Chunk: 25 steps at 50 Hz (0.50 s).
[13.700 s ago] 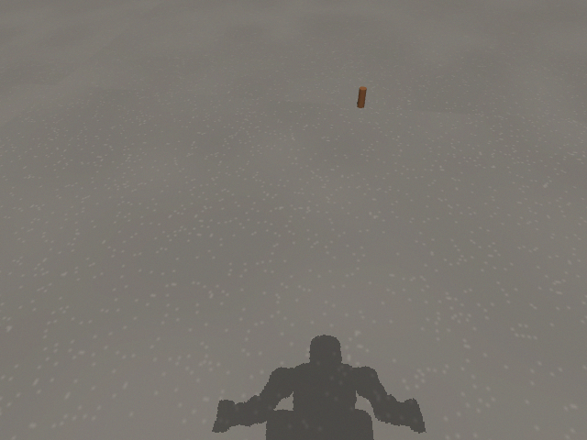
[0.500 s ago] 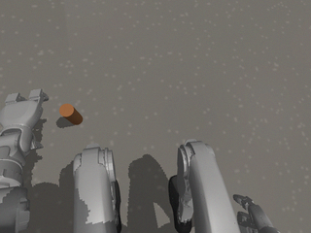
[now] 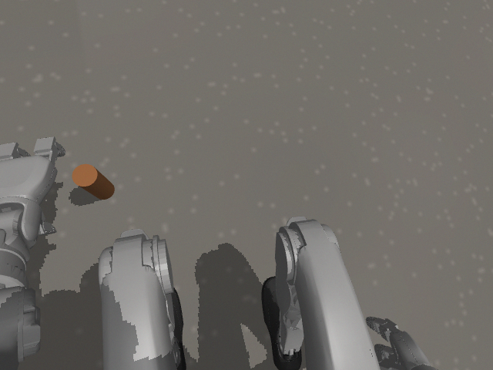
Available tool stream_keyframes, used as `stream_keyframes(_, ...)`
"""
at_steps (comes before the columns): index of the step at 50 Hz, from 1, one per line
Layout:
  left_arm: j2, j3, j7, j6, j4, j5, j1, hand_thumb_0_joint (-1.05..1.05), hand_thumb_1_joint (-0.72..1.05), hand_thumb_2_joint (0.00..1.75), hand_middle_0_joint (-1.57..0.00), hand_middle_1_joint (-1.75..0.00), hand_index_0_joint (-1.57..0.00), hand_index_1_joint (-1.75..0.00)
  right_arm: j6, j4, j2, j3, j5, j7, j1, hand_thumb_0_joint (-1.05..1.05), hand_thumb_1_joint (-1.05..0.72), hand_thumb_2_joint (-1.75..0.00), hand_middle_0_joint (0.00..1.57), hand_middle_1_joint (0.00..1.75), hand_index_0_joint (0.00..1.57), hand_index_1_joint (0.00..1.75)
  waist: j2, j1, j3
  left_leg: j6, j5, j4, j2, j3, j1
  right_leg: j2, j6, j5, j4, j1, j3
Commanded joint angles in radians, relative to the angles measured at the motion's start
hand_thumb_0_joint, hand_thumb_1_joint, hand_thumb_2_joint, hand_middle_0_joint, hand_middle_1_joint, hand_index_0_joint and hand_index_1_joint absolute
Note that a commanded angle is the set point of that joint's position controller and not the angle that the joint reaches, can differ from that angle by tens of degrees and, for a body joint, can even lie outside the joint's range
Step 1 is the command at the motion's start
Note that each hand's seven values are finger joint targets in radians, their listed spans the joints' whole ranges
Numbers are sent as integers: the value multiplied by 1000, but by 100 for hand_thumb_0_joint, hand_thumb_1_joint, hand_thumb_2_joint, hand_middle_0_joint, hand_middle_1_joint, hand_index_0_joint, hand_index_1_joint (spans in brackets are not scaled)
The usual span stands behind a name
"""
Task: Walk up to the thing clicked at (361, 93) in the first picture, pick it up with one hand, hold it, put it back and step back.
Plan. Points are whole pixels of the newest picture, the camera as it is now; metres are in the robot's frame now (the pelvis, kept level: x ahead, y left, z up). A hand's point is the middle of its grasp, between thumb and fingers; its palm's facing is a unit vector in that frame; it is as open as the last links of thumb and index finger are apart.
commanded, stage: rise first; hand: left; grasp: from above
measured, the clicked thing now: (95, 183) +0.45 +0.30 -0.28
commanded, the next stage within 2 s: approach in 0.22 s
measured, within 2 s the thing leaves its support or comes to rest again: neither
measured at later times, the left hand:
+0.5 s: hand (59, 193) +0.40 +0.32 -0.18, palm faces -0.45 -0.08 -0.89, open 14.2 cm
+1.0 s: hand (74, 176) +0.43 +0.29 -0.16, palm faces -0.54 -0.12 -0.83, open 14.2 cm
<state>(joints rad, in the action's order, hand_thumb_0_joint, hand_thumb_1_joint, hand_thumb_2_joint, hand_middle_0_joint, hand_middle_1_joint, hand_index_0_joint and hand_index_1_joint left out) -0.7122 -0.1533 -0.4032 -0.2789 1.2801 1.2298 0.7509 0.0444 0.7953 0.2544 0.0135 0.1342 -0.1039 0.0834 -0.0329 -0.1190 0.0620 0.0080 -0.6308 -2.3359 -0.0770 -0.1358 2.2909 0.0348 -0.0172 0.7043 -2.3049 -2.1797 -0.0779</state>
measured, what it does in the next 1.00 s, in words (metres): stands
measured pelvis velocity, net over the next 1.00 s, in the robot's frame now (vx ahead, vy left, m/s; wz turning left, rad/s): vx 0.00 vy -0.01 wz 0.00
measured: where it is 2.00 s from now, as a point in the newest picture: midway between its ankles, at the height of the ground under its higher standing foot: (228, 345)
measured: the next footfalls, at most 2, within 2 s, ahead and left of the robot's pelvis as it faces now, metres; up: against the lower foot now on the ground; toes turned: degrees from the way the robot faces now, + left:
none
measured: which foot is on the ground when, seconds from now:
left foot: down 0.00-1.00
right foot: down 0.00-1.00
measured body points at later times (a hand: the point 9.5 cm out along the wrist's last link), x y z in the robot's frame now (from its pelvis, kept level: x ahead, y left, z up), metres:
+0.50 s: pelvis +0.00 +0.00 -0.01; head +0.23 +0.07 +0.37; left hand +0.42 +0.32 -0.13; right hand +0.10 -0.27 -0.13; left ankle +0.09 +0.14 -0.31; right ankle +0.09 -0.12 -0.31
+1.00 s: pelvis +0.00 -0.01 +0.00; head +0.23 +0.03 +0.38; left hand +0.45 +0.30 -0.11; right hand +0.04 -0.27 -0.12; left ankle +0.09 +0.14 -0.31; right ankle +0.09 -0.12 -0.31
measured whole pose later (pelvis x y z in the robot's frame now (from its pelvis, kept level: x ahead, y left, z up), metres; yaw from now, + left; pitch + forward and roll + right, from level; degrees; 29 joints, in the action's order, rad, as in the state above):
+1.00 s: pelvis +0.00 -0.01 +0.00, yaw +0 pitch +32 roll -5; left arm -0.69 -0.07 -0.28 -0.08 1.45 1.10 0.92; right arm 0.06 0.77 0.27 -0.06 0.11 -0.12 0.15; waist 0.01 -0.21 0.03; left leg 0.01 -0.63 -2.33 -0.09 -0.14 2.27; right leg 0.05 -0.01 0.68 -2.30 -2.19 -0.08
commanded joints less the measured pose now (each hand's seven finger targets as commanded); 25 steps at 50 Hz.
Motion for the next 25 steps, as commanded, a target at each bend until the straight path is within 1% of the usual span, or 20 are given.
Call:
stream_keyframes(1,-295,-48,-42,11,-136,-18,273,0,-56,101,-7,-101,-7,-101,11,-29,229,63,5,7,173,0,-91,-90,20,30,20,30,237,6,662,-34,82,215,37,91,-544,25,51,-158,273,239,-58)
stream_keyframes(2,-291,-48,-40,14,-114,-21,253,0,-57,101,-8,-100,-7,-101,12,-26,225,63,3,6,176,0,-91,-91,20,30,20,30,224,7,652,-36,84,209,37,91,-541,25,51,-161,273,244,-57)
stream_keyframes(3,-296,-50,-38,12,-127,-23,268,0,-55,100,-8,-100,-7,-101,11,-28,225,63,4,7,175,0,-91,-90,20,30,20,30,218,6,675,-36,83,208,37,91,-540,27,51,-160,276,250,-56)
stream_keyframes(4,-290,-45,-38,15,-113,-23,258,0,-56,101,-8,-101,-7,-101,13,-28,220,58,6,7,174,0,-91,-91,20,30,20,30,221,4,657,-38,93,200,39,97,-523,26,48,-174,279,269,-51)
stream_keyframes(5,-297,-54,-37,16,-113,-29,261,0,-54,99,-8,-101,-8,-101,14,-28,223,58,8,4,179,0,-91,-90,20,30,20,30,211,2,666,-39,98,197,37,96,-523,26,47,-180,276,276,-53)
stream_keyframes(6,-301,-51,-37,14,-120,-22,259,0,-56,100,-7,-102,-7,-102,12,-25,220,56,8,5,178,0,-91,-90,20,30,20,30,208,9,685,-40,112,188,38,102,-514,30,45,-198,282,303,-46)
stream_keyframes(7,-306,-59,-37,18,-106,-29,242,0,-54,99,-9,-100,-9,-100,12,-26,219,58,5,4,179,0,-91,-90,20,30,20,30,194,12,677,-41,115,188,38,101,-514,30,46,-198,282,299,-45)
stream_keyframes(8,-294,-52,-39,16,-115,-29,258,0,-54,98,-8,-102,-8,-101,13,-24,224,58,9,6,181,0,-91,-90,20,30,20,30,212,6,673,-39,107,190,38,99,-516,27,47,-191,275,283,-51)
stream_keyframes(9,-303,-61,-38,17,-106,-29,246,0,-55,99,-8,-102,-8,-102,13,-24,221,58,6,6,176,0,-91,-90,20,30,20,30,218,16,678,-37,106,192,37,98,-527,30,49,-187,274,281,-51)
stream_keyframes(11,-292,-52,-34,17,-96,-26,250,0,-55,99,-7,-102,-8,-101,11,-24,222,57,7,4,179,0,-91,-90,20,30,20,30,231,4,666,-34,103,192,36,90,-539,30,52,-185,260,260,-59)
stream_keyframes(12,-292,-48,-32,16,-94,-19,256,0,-55,99,-7,-103,-7,-103,10,-21,226,54,8,4,176,0,-91,-90,20,30,20,30,233,4,655,-35,96,194,37,90,-526,31,53,-179,258,252,-62)
stream_keyframes(15,-288,-45,-31,15,-86,-22,256,0,-55,99,-8,-101,-8,-101,9,-27,226,55,6,3,173,0,-91,-90,20,30,20,30,229,-1,628,-35,85,197,34,85,-526,30,53,-168,261,230,-65)
stream_keyframes(16,-285,-34,-32,11,-99,-17,272,0,-61,107,-10,-95,-5,-100,8,-27,227,47,7,3,175,0,-91,-91,20,30,20,30,243,-6,621,-36,87,192,38,93,-506,31,52,-176,264,244,-61)
stream_keyframes(17,-279,-39,-33,7,-95,-22,264,0,-55,99,-7,-102,-7,-101,8,-26,230,50,6,3,174,0,-90,-90,20,30,20,30,230,-7,631,-35,84,193,37,85,-515,30,52,-169,256,235,-67)
stream_keyframes(18,-257,-13,-33,4,-86,-16,265,0,-56,99,-6,-103,-7,-103,8,-23,225,49,7,2,174,0,-90,-90,20,30,20,30,233,-13,629,-35,87,187,37,88,-506,34,53,-176,256,238,-66)
stream_keyframes(20,-217,11,-40,1,-93,-19,304,0,-54,98,-6,-103,-7,-102,13,-19,228,51,10,0,187,0,-90,-90,20,30,20,30,225,-39,639,-34,96,182,35,80,-519,34,49,-187,254,228,-73)
stream_keyframes(21,-180,32,-44,3,-77,-24,294,0,-55,98,-6,-104,-7,-103,17,-17,224,52,10,-1,193,0,-90,-90,20,30,20,30,220,-44,624,-32,102,184,35,77,-529,33,51,-192,250,219,-75)
stream_keyframes(23,-146,80,-55,1,-104,-15,362,0,-55,98,-7,-104,-7,-103,22,-11,232,52,14,-2,206,0,-91,-90,20,30,20,30,246,-75,640,-29,113,178,30,70,-550,36,50,-210,247,208,-82)
stream_keyframes(24,-144,93,-61,5,-95,-8,392,0,-55,98,-7,-105,-7,-104,25,-6,234,50,15,-3,210,0,-91,-90,20,30,20,30,250,-83,638,-28,111,174,30,70,-546,37,51,-212,247,204,-83)
stream_keyframes(25,-137,90,-76,12,-108,-11,409,0,-55,98,-6,-104,-7,-103,29,-7,238,54,16,-1,214,0,-91,-90,20,30,20,30,261,-85,642,-25,110,180,28,67,-568,33,50,-208,246,193,-86)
